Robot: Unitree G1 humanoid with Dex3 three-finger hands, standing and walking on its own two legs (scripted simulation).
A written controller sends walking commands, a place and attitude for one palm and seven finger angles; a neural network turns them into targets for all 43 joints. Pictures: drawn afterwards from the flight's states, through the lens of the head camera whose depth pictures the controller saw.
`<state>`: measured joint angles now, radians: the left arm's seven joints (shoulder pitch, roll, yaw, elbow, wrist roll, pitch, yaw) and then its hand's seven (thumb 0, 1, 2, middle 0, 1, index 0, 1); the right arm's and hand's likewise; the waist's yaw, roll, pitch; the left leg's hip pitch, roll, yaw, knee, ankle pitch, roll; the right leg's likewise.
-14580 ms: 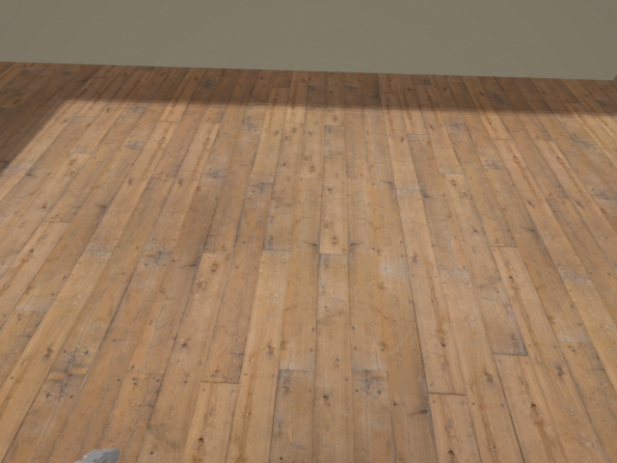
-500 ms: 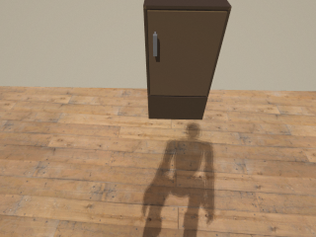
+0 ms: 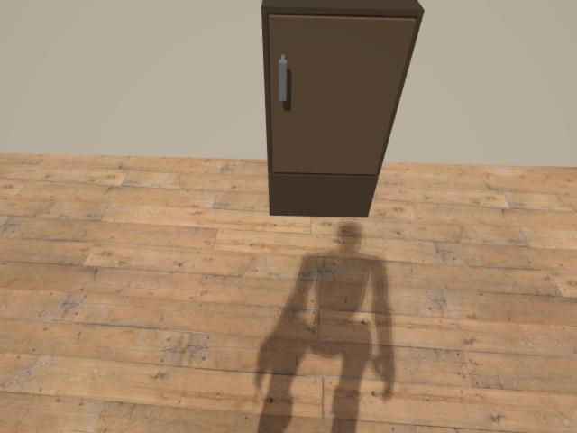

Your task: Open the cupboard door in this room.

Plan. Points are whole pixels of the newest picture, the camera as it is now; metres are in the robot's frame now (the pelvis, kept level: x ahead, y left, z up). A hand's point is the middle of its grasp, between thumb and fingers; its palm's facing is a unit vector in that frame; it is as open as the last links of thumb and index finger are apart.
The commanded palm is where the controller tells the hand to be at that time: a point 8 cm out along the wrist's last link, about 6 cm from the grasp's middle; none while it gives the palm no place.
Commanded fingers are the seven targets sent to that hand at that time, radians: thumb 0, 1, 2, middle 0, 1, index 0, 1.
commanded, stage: walk to a spot facing it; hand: left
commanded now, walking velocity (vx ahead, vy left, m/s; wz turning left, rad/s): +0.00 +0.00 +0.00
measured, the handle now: (282, 77) +1.13 +0.09 -0.06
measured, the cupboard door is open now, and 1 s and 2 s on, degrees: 0 0 0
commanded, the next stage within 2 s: turn to face it in 0.74 s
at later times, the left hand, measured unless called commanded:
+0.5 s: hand out of the picture +0.12 +0.13 -0.18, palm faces -0.07 -0.96 -0.26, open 7.4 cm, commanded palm none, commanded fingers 0.00 0.90 0.90 -0.20 -0.30 -0.20 -0.30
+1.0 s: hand (239, 368) +0.27 +0.11 -0.20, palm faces -0.22 -0.96 -0.18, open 7.4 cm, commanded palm none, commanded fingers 0.00 0.90 0.90 -0.20 -0.30 -0.20 -0.30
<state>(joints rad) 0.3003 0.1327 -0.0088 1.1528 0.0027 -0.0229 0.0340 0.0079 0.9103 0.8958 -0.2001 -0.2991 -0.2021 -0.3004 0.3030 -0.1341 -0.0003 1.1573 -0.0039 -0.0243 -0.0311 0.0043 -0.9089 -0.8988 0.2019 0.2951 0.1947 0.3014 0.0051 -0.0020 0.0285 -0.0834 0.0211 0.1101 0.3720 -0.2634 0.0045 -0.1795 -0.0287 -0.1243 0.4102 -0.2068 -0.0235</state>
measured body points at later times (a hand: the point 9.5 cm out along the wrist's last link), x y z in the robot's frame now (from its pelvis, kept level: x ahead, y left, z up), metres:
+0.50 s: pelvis +0.06 -0.06 -0.03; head +0.09 -0.09 +0.42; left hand +0.13 +0.19 -0.16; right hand +0.01 -0.29 -0.20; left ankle -0.02 +0.10 -0.69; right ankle +0.06 -0.13 -0.74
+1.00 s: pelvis +0.29 -0.07 -0.02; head +0.34 -0.07 +0.42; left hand +0.28 +0.16 -0.18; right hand +0.35 -0.32 -0.16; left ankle +0.38 -0.01 -0.74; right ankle +0.09 -0.13 -0.69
